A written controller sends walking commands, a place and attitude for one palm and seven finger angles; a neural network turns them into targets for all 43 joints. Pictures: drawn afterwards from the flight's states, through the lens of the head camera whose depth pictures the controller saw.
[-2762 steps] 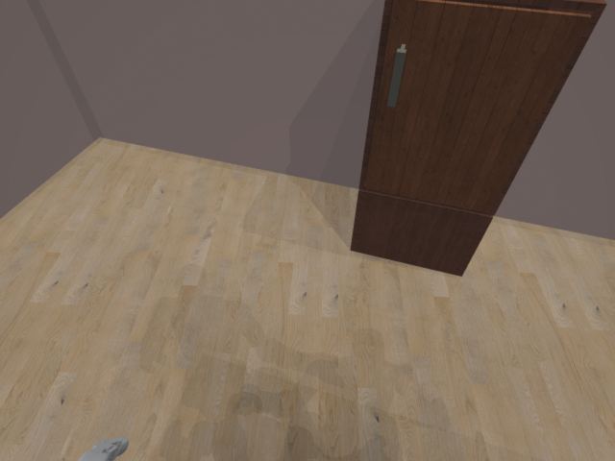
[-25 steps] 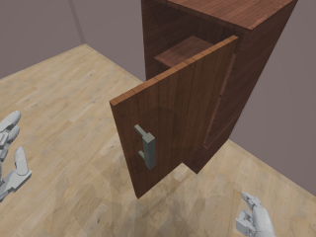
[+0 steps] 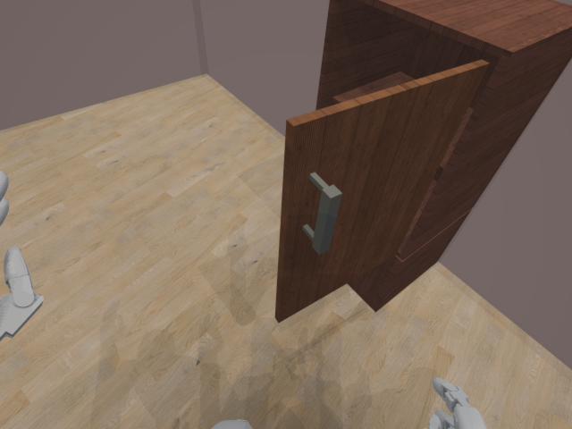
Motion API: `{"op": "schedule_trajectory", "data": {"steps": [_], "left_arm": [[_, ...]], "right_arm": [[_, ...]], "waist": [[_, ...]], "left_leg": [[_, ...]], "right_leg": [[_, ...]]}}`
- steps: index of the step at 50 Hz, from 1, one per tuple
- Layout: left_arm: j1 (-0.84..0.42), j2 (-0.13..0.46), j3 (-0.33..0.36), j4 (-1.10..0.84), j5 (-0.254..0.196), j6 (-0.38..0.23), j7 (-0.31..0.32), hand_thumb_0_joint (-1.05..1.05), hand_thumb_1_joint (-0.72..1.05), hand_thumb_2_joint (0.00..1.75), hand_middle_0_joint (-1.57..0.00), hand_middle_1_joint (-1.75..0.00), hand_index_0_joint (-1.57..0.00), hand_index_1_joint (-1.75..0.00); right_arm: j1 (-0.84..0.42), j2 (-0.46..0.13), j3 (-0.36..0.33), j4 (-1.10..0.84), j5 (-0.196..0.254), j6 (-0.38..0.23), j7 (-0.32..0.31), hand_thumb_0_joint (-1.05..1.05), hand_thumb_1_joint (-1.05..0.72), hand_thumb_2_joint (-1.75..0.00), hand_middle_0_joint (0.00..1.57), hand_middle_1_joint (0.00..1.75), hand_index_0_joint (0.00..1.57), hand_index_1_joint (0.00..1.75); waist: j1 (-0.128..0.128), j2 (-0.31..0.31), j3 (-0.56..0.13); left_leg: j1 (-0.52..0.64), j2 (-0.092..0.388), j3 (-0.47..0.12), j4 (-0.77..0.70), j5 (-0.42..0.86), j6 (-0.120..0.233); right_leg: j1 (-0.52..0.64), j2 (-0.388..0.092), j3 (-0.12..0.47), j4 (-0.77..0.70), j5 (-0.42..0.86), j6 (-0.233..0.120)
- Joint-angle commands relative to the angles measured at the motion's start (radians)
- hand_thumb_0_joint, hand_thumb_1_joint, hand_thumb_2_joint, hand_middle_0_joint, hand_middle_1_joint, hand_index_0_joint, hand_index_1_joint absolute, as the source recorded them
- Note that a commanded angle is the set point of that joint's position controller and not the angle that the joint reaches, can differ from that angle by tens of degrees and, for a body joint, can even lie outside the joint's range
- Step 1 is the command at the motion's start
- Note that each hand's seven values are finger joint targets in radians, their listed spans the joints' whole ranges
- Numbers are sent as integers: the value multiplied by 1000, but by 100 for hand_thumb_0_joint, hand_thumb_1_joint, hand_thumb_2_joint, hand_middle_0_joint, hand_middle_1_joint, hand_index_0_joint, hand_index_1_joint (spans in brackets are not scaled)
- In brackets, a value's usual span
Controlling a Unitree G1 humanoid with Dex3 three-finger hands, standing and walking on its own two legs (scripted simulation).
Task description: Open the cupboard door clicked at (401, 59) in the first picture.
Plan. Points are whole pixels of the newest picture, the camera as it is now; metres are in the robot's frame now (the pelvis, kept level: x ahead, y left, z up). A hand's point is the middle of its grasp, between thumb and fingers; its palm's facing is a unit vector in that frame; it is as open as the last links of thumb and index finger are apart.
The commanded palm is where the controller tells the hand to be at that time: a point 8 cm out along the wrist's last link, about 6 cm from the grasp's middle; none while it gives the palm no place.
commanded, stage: step back with the hand held close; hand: left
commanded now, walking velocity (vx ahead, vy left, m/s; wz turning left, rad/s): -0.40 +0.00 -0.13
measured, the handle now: (318, 214) +0.44 -0.01 +0.05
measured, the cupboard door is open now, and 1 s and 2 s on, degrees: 85 85 85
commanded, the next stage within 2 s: stop stepping back and stand still in 0.06 s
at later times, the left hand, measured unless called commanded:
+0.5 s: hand out of the picture +0.09 +0.23 +0.19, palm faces +0.29 -0.80 -0.53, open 7.4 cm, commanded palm +0.05 +0.28 +0.19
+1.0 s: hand out of the picture +0.06 +0.20 +0.19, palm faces +0.32 -0.77 -0.55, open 7.4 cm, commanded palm +0.03 +0.25 +0.19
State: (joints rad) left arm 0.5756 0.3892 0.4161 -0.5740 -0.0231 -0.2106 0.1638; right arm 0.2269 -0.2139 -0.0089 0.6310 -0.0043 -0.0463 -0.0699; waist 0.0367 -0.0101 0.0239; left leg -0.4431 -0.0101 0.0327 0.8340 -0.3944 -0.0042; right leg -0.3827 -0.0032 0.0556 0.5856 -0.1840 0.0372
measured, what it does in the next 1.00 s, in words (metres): walks backwards: left foot, then right foot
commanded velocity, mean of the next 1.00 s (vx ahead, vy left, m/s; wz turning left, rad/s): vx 0.06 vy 0.01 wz -0.02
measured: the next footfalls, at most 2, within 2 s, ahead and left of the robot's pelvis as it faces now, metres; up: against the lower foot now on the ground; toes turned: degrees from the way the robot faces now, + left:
left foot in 0.04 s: +0.07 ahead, +0.09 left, +0.00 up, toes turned +2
right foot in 0.46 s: -0.22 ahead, -0.07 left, +0.00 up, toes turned -8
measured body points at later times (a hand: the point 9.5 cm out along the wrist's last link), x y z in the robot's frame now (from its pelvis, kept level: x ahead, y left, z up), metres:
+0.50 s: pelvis -0.13 +0.00 +0.01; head -0.11 +0.00 +0.46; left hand +0.07 +0.27 +0.22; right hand +0.02 -0.25 -0.07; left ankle +0.01 +0.09 -0.71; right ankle -0.26 -0.07 -0.72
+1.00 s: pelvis -0.15 -0.03 +0.02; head -0.16 -0.05 +0.47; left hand +0.04 +0.24 +0.22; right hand -0.06 -0.28 -0.10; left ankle -0.12 +0.10 -0.67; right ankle -0.18 -0.09 -0.72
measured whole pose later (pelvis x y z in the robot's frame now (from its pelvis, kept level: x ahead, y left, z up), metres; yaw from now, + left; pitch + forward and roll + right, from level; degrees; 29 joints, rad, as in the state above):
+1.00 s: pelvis -0.15 -0.03 +0.02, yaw -8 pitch +0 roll +2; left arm 0.65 0.42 0.44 -0.47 -0.04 -0.26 0.14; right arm 0.29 -0.19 0.00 0.69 0.00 -0.10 -0.06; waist 0.00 0.01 -0.02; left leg -0.46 -0.01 0.02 0.94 -0.33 -0.02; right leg -0.21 0.03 -0.02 0.52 -0.30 -0.08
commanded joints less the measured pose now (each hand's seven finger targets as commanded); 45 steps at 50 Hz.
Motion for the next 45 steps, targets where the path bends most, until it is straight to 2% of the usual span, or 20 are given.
{"op": "schedule_trajectory", "data": {"steps": [1,2,4,8,13,18,20,22,23,24,26,31,33,34,36,38,41,42,44,45], "left_arm": [[-223,197,113,-156,-14,-58,28,0,90,90,-20,-30,-20,-30],[-245,202,137,-177,0,-71,39,0,90,90,-20,-30,-20,-30],[-189,205,161,-120,-10,-84,39,0,90,90,-20,-30,-20,-30],[-148,189,128,-294,-25,-66,19,0,90,90,-20,-30,-20,-30],[-36,205,146,-291,-33,-23,26,0,90,90,-20,-30,-20,-30],[65,230,174,-182,-56,5,33,0,90,90,-20,-30,-20,-30],[84,248,170,-202,-61,4,20,0,90,90,-20,-30,-20,-30],[49,301,203,-233,-60,-9,19,0,90,90,-20,-30,-20,-30],[5,325,231,-233,-57,-14,30,0,90,90,-20,-30,-20,-30],[-4,329,236,-168,-54,-23,32,0,90,90,-20,-30,-20,-30],[-75,210,122,-84,-48,-4,16,0,90,90,-20,-30,-20,-30],[-250,202,68,38,-19,-23,11,0,90,90,-20,-30,-20,-30],[-300,211,65,-17,-19,-35,12,0,90,90,-20,-30,-20,-30],[-320,199,59,-48,-16,-46,15,0,90,90,-20,-30,-20,-30],[-259,250,113,-83,-4,-60,20,0,90,90,-20,-30,-20,-30],[-181,318,195,-147,-16,-48,21,0,90,90,-20,-30,-20,-30],[25,261,214,-129,-23,-49,24,0,90,90,-20,-30,-20,-30],[55,254,214,-111,-17,-54,19,0,90,90,-20,-30,-20,-30],[60,234,192,-85,-26,-53,10,0,90,90,-20,-30,-20,-30],[10,208,171,-71,-28,-55,10,0,90,90,-20,-30,-20,-30]], "right_arm": [[-123,-149,-35,-164,7,-79,-38,0,-90,-90,20,30,20,30],[-111,-141,-42,-170,-2,-99,-38,0,-90,-90,20,30,20,30],[-88,-93,-52,-133,-18,-129,-23,0,-90,-90,20,30,20,30],[-123,-123,-81,-143,-4,-144,16,0,-90,-90,20,30,20,30],[-114,-98,-49,-156,1,-156,28,0,-90,-90,20,30,20,30],[-103,-90,-32,-164,-13,-116,9,0,-90,-90,20,30,20,30],[-92,-76,-22,-169,-8,-93,10,0,-90,-90,20,30,20,30],[-90,-84,-15,-151,-14,-65,15,0,-90,-90,20,30,20,30],[-109,-89,-5,-153,-15,-71,18,0,-90,-90,20,30,20,30],[-89,-97,-7,-146,-11,-86,22,0,-90,-90,20,30,20,30],[-95,-125,-38,-146,30,-91,13,0,-90,-90,20,30,20,30],[-95,-117,-22,-101,14,-108,-26,0,-90,-90,20,30,20,30],[-89,-153,-39,-111,16,-115,-30,0,-90,-90,20,30,20,30],[-70,-158,-36,-116,15,-120,-23,0,-90,-90,20,30,20,30],[-80,-117,-27,-111,-11,-149,-11,0,-90,-90,20,30,20,30],[-109,-114,-34,-116,-8,-155,-5,0,-90,-90,20,30,20,30],[-127,-110,-31,-152,7,-141,2,0,-90,-90,20,30,20,30],[-123,-100,-33,-163,8,-131,3,0,-90,-90,20,30,20,30],[-105,-95,-44,-163,6,-103,11,0,-90,-90,20,30,20,30],[-88,-105,-50,-139,5,-106,12,0,-90,-90,20,30,20,30]], "waist": [[-54,203,33],[-46,355,-19],[-50,224,-124],[-30,151,-194],[-49,275,-156],[-45,329,-164],[-49,157,-190],[-40,-108,-161],[-28,-90,-163],[-31,-102,-187],[-50,-235,-104],[-65,-25,-10],[-70,141,-37],[-73,248,-44],[-52,222,-16],[-26,124,-10],[-15,202,-54],[-20,144,-38],[-36,-169,-16],[-47,-148,19]], "left_leg": [[72,178,-198,-548,25,51],[-32,367,-387,-614,111,139],[39,416,-386,-579,239,186],[216,328,-191,-480,453,148],[212,251,-231,-726,-229,73],[174,138,-68,-737,-176,-56],[207,59,45,-493,27,-51],[171,37,13,-101,133,-10],[35,37,-11,-11,77,-3],[-56,56,-6,34,81,-6],[-150,39,1,21,121,2],[225,-25,93,-273,199,62],[397,102,-120,-347,272,139],[392,246,-358,-425,290,224],[233,340,-552,-615,29,266],[-11,283,-384,-666,-129,197],[-192,163,-124,-574,-224,87],[-223,98,-45,-443,-193,45],[-126,-10,-9,90,-59,-12],[-102,3,-61,221,-19,-18]], "right_leg": [[-95,0,24,78,-162,-31],[-27,58,-31,357,-294,-6],[-73,53,52,634,-343,-17],[-113,52,0,616,-276,1],[5,73,-115,310,-309,-9],[306,135,-228,-189,-340,-64],[322,21,-131,-381,-148,-102],[124,-235,152,-427,1,-164],[185,-298,183,-376,210,-202],[286,-318,180,-339,319,-222],[381,-219,103,-241,565,-107],[141,-163,-4,-84,451,-75],[-23,-74,-47,125,254,10],[-93,-5,-64,290,-73,31],[-91,0,9,438,-385,-28],[145,-16,-17,308,-331,-47],[415,6,-116,3,-232,-54],[406,-24,-51,-100,-244,-72],[101,-311,441,-454,-473,-188],[11,-323,480,-481,-429,-179]]}}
